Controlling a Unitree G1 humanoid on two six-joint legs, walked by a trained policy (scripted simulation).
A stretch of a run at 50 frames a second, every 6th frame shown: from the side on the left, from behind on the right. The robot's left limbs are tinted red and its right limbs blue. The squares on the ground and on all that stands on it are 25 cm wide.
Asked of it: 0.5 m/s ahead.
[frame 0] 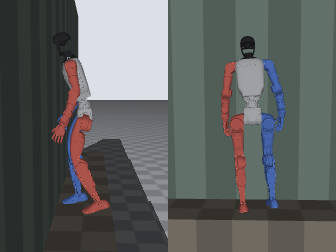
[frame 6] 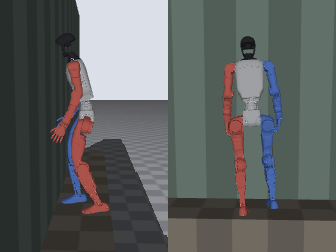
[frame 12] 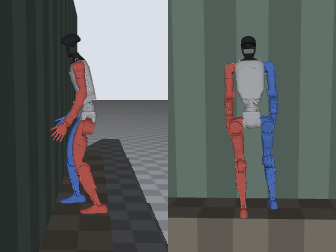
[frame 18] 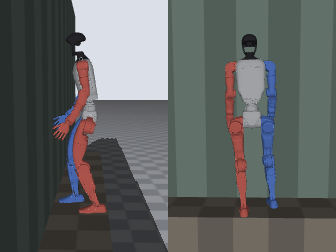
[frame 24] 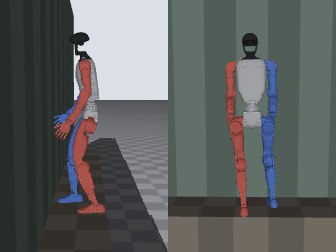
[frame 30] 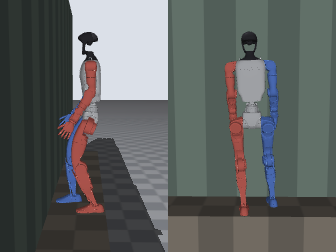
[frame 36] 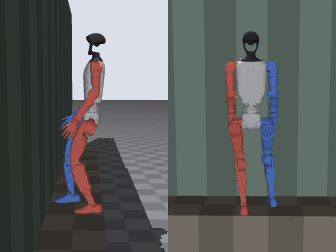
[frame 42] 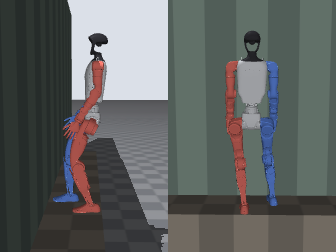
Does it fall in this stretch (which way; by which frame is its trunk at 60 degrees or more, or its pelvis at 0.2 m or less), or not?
no
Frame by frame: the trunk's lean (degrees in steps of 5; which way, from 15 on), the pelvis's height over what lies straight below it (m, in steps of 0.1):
0: 20 forward, 0.8
6: 20 forward, 0.8
12: 15 forward, 0.8
18: 15 forward, 0.8
24: 10, 0.8
30: 5, 0.8
36: 5, 0.8
42: 5, 0.8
